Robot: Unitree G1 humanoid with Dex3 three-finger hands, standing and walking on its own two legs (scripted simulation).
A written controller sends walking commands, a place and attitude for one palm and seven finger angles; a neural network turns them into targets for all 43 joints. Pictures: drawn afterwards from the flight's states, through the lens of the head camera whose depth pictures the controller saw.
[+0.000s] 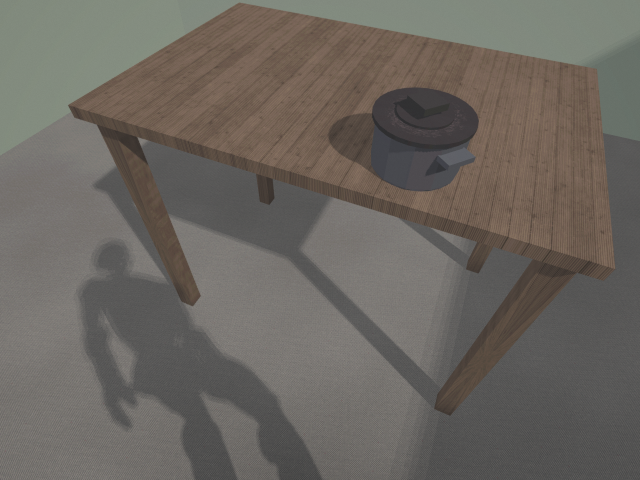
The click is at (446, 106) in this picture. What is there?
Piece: lid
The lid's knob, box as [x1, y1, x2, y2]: [406, 89, 449, 116]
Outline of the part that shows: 449,104 447,101 431,89 407,95 406,102 423,116 446,110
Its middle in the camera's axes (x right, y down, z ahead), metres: +0.17 -0.22 +0.62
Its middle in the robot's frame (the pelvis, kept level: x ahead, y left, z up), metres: +0.64 -0.13 +0.15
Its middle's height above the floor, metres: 0.93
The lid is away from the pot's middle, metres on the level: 0.00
